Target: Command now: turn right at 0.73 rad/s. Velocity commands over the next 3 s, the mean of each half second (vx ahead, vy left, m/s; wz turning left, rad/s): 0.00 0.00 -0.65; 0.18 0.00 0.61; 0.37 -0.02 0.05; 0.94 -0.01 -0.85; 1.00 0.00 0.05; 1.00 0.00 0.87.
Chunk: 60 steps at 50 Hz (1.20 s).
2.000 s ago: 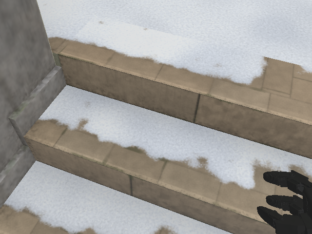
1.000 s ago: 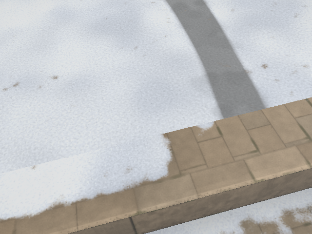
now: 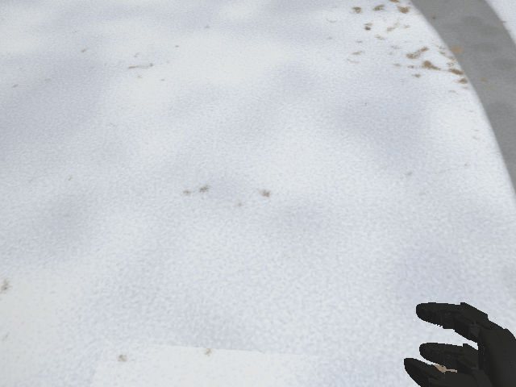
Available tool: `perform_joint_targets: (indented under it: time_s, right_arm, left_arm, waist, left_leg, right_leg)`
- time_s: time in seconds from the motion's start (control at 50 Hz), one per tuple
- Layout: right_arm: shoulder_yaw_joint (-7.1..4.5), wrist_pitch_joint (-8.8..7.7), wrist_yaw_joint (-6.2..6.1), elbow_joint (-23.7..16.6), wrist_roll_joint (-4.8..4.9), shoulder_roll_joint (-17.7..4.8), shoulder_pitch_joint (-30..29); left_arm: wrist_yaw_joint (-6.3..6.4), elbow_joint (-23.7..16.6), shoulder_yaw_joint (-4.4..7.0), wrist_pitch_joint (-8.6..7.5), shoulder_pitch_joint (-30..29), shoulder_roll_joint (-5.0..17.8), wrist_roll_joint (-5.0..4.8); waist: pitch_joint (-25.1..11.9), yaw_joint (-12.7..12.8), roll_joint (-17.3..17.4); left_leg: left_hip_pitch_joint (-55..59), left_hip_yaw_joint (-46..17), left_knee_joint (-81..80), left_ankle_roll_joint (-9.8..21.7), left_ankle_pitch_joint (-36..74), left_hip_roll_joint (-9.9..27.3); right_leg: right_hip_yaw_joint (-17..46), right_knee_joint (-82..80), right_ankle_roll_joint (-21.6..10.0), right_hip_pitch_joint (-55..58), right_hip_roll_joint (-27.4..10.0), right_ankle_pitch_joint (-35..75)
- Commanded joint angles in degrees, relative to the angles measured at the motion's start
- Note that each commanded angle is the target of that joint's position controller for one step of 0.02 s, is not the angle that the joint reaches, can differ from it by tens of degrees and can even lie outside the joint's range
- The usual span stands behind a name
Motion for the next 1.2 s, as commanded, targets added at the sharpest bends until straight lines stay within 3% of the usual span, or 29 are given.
perform_joint_targets:
  time_s: [0.02, 0.12, 0.14, 0.26, 0.28, 0.32, 0.34, 0.36, 0.38, 0.4, 0.42, 0.46, 0.52, 0.56, 0.62, 0.68, 0.7, 0.72, 0.74, 0.76, 0.78, 0.82, 0.9, 0.94, 1.02, 1.06, 1.12, 1.18, 1.2]
  right_arm:
    - [-0.41, -0.29, 0.69, -7.02, -0.12, -1.78, -5.66]
    - [-0.66, -0.71, 0.14, -3.82, -1.09, -0.37, -0.14]
    - [-0.95, -0.44, 0.39, -3.98, -1.16, -1.14, 0.65]
    - [-0.54, -0.46, -0.29, -2.63, -0.34, -0.43, 2.44]
    - [-1.42, -0.38, -0.14, -1.22, -0.56, -1.94, 6.16]
    - [-3.42, -0.60, 0.73, 1.36, 0.18, -4.70, 8.83]
    - [-4.05, -0.86, 0.32, 3.17, 1.01, -5.03, 10.81]
    - [-4.68, -1.21, 0.40, 5.13, 0.17, -6.38, 12.22]
    - [-4.87, -1.49, 0.46, 5.53, -0.69, -6.77, 11.14]
    - [-5.00, -0.66, -0.31, 4.71, -1.27, -6.31, 11.68]
    - [-4.38, -0.69, -0.90, 3.01, -1.68, -4.59, 10.81]
    - [-1.76, 0.52, -1.21, 4.72, -0.56, 0.62, 8.11]
    - [-3.67, 3.64, -2.44, 6.92, 0.92, -5.97, 15.50]
    - [-5.11, 2.96, -1.84, 5.79, 0.29, -9.89, 14.97]
    - [-6.01, 0.31, -1.51, 6.05, 1.90, -9.95, 16.16]
    - [-6.44, -0.77, -1.87, 3.94, 2.34, -8.75, 11.53]
    - [-6.35, -0.60, -2.12, 3.18, 1.84, -8.01, 10.57]
    - [-6.07, -0.18, -2.51, 2.31, 2.09, -6.17, 10.51]
    - [-5.44, -0.03, -2.94, 2.42, 2.73, -4.46, 13.57]
    - [-7.14, 0.71, -3.04, 4.16, 2.21, -8.43, 18.22]
    - [-7.53, 1.67, -2.73, 4.93, 1.83, -9.72, 19.67]
    - [-5.87, 1.89, -1.34, 2.95, 0.68, -6.37, 18.16]
    - [-2.76, -1.25, 1.02, 2.42, 0.88, -2.84, 11.30]
    - [-2.65, -2.17, 1.65, 1.25, 2.16, -2.23, 5.22]
    - [-1.81, -0.93, 2.10, 0.34, 4.28, 0.21, 6.86]
    - [-0.67, 0.13, 1.39, -1.53, 2.94, 1.76, 6.06]
    - [2.78, -1.01, 0.88, -5.41, 3.02, 7.63, 0.94]
    - [4.74, -1.15, 1.67, -7.35, 2.72, 7.34, -3.53]
    - [4.49, -0.70, 2.44, -6.54, 1.82, 4.37, -1.43]
  left_arm:
    - [1.49, -9.39, 0.79, -1.65, -10.23, 6.26, -0.65]
    - [2.96, -9.64, 1.27, -0.73, -9.40, 6.91, -0.55]
    - [3.11, -10.74, 1.44, -0.47, -11.27, 7.15, -0.91]
    - [1.10, -13.37, 1.38, -0.17, -15.94, 5.89, -2.54]
    - [0.80, -13.96, 1.76, 0.06, -17.88, 6.58, -1.88]
    - [-0.14, -13.93, 2.01, -0.36, -20.28, 6.74, -3.41]
    - [-0.40, -13.96, 1.63, -0.55, -22.53, 6.14, -3.95]
    - [-1.14, -13.38, 0.80, -1.15, -20.25, 3.82, -4.18]
    - [-1.70, -11.89, 0.07, -1.38, -15.30, 0.35, -2.21]
    - [-2.34, -9.14, 0.67, -1.93, -8.00, 1.41, -1.56]
    - [-2.25, -6.94, 1.53, -2.17, -5.60, 4.92, -1.73]
    - [-2.44, -5.58, -0.29, -0.44, -11.63, 0.47, -1.64]
    - [-2.82, -9.58, -2.27, -0.77, -28.47, -3.04, -2.57]
    - [-1.35, -7.76, -0.83, -0.75, -25.84, 0.03, -2.37]
    - [0.92, -4.99, -0.06, -0.95, -18.64, 2.66, -2.33]
    - [1.64, -4.46, 0.16, -0.81, -14.05, 1.88, -0.91]
    - [1.34, -3.82, 0.47, -0.86, -12.47, 1.59, -0.79]
    - [1.74, -3.01, 1.17, -0.75, -9.12, 3.91, -0.28]
    - [1.69, -4.50, 1.70, -0.95, -10.84, 6.36, 1.92]
    - [0.86, -7.89, 0.14, -2.11, -16.76, 2.50, 3.04]
    - [0.69, -9.15, -0.87, -2.75, -19.99, 0.06, 2.43]
    - [1.04, -7.44, -0.22, -4.73, -20.02, 3.04, -0.06]
    - [0.94, -2.03, 0.63, -7.14, -3.17, 3.73, 3.01]
    - [0.81, 0.94, 1.75, -7.46, 4.08, 5.99, 3.06]
    - [-0.32, 6.88, 0.78, -8.32, 4.34, 2.72, 0.70]
    - [-0.86, 7.95, 0.02, -8.47, 1.01, 1.20, 1.39]
    - [-0.99, 12.72, -1.04, -6.78, 3.73, -0.15, 2.17]
    - [0.36, 14.44, -1.51, -6.83, 5.55, 1.15, 0.92]
    - [0.19, 15.07, -1.64, -6.89, 4.73, 1.66, 1.59]
  waist:
    - [2.22, -4.68, -4.49]
    - [-6.05, -4.65, -8.17]
    - [-2.14, -5.79, -8.88]
    - [-6.29, -5.67, -13.97]
    - [-8.78, -6.59, -17.17]
    - [-8.41, -6.25, -20.73]
    - [-7.36, -7.39, -19.06]
    - [-8.94, -5.41, -13.51]
    - [-9.76, -2.05, -1.19]
    - [-10.04, -1.86, 10.64]
    - [-10.74, -1.91, 6.23]
    - [-5.04, -1.79, 1.04]
    - [5.28, -8.99, 1.57]
    - [2.83, -8.19, 9.27]
    - [-3.48, -6.08, 8.03]
    - [-5.90, -3.29, 0.54]
    - [-3.83, -2.63, -1.56]
    - [-2.73, -2.23, -11.85]
    - [-4.41, -3.57, -27.40]
    - [-5.19, -6.79, -22.69]
    - [-4.97, -8.23, -15.28]
    - [0.59, -9.51, -10.90]
    - [4.92, -0.79, -9.05]
    - [7.16, 2.71, -8.21]
    - [9.66, -1.29, -10.10]
    - [11.80, -3.64, -7.97]
    - [16.94, -4.00, -6.16]
    - [18.55, -4.97, -5.01]
    - [16.09, -7.10, -4.28]
  left_leg:
    - [-15.06, -1.81, 0.93, -2.69, 4.14, 0.69]
    - [-10.34, 3.17, -0.68, -2.60, 8.72, -1.62]
    - [-8.57, 3.21, -0.38, -2.88, 9.34, -1.33]
    - [-1.95, 4.24, -27.30, -1.52, 7.80, -0.48]
    - [5.35, 3.50, -30.97, -0.94, 8.87, -0.72]
    - [11.54, 3.47, -45.76, -0.78, 12.61, 0.34]
    - [14.77, 4.42, -56.17, -0.17, 21.57, 1.34]
    - [20.43, 3.43, -61.74, 0.46, 29.78, 2.73]
    - [30.96, -5.41, -59.42, 3.77, 60.51, 10.16]
    - [32.24, -17.28, -58.18, 13.81, 82.34, 22.60]
    - [24.50, -23.08, -59.66, 20.17, 74.11, 26.37]
    - [18.42, -17.64, -63.83, 17.79, 37.94, 18.05]
    - [23.35, -13.74, -67.44, 12.74, 19.94, 8.77]
    - [24.57, -15.42, -65.25, 14.10, 32.74, 9.43]
    - [24.61, -16.83, -62.69, 15.44, 41.74, 9.49]
    - [18.99, -17.30, -56.73, 13.73, 37.32, 7.34]
    - [11.09, -14.55, -52.77, 11.95, 30.72, 5.38]
    - [-0.12, -8.70, -43.98, 7.98, 17.81, 0.32]
    - [-5.90, -1.09, -23.94, 3.85, -8.12, -4.69]
    - [-5.63, -1.70, -1.73, -1.03, -14.24, -1.10]
    - [-10.33, -2.38, 11.83, -1.98, -9.01, 1.23]
    - [-18.35, -0.87, 18.62, -1.21, 4.83, 3.65]
    - [-29.95, 0.33, 16.99, 0.21, 18.69, 4.66]
    - [-38.13, -0.97, 11.57, 1.54, 18.49, 6.57]
    - [-49.11, -4.57, 30.69, 3.32, 12.13, 8.56]
    - [-53.44, -4.59, 42.89, 3.55, 10.66, 8.37]
    - [-64.63, -8.43, 51.22, 5.20, 7.27, 7.31]
    - [-54.93, -1.39, 34.40, 5.07, 12.86, 9.34]
    - [-41.77, 4.49, 21.93, 5.25, 19.20, 12.05]
  right_leg:
    - [34.98, -23.82, -11.15, 7.36, -14.30, -1.48]
    - [27.63, -18.88, -9.14, 12.59, -11.89, 19.84]
    - [26.73, -19.38, -9.72, 5.88, -10.52, 23.72]
    - [28.46, -14.91, -5.49, 12.27, -10.17, 38.71]
    - [28.90, -14.90, -4.08, 11.51, -10.82, 46.10]
    - [30.12, -13.20, -3.41, 13.86, -10.55, 51.61]
    - [26.78, -10.63, -1.74, 13.82, -9.59, 49.46]
    - [21.08, -4.15, 0.68, 13.49, -5.57, 42.40]
    - [16.30, 4.32, 3.77, 1.75, 0.26, 10.24]
    - [13.01, 19.23, 8.99, -5.62, 5.91, -16.00]
    - [12.82, 31.33, 12.79, -3.30, 2.55, -17.25]
    - [11.15, 28.02, 14.50, -1.68, -4.46, -14.08]
    - [0.72, -7.88, 12.69, -5.96, -4.41, -11.78]
    - [0.53, -13.60, 11.13, 0.39, -2.05, -4.48]
    - [0.48, -13.34, 9.77, 6.61, -1.24, 2.94]
    - [1.44, -10.40, 8.95, 8.83, -2.24, 8.51]
    - [3.19, -12.84, 7.68, 12.54, -4.51, 12.83]
    - [10.33, -18.17, 3.22, 18.59, -12.16, 19.06]
    - [24.43, -25.39, -6.37, 18.87, -26.81, 28.76]
    - [28.43, -26.06, -11.59, 13.35, -32.57, 31.64]
    - [24.78, -25.45, -10.39, 12.38, -29.73, 12.02]
    - [17.59, -26.83, -4.90, 10.58, -23.09, -13.66]
    - [12.02, -29.56, -7.06, 20.96, -21.06, -16.42]
    - [10.91, -30.14, -6.91, 28.52, -23.00, -14.59]
    - [8.17, -33.94, -5.81, 28.39, -28.43, -8.23]
    - [4.35, -33.58, -4.46, 24.31, -29.31, -3.98]
    - [-0.32, -33.04, -3.80, 21.63, -28.09, -3.99]
    - [-3.75, -42.85, -5.33, 7.26, -25.48, -7.63]
    - [-6.66, -47.47, -5.73, 2.21, -24.01, -5.35]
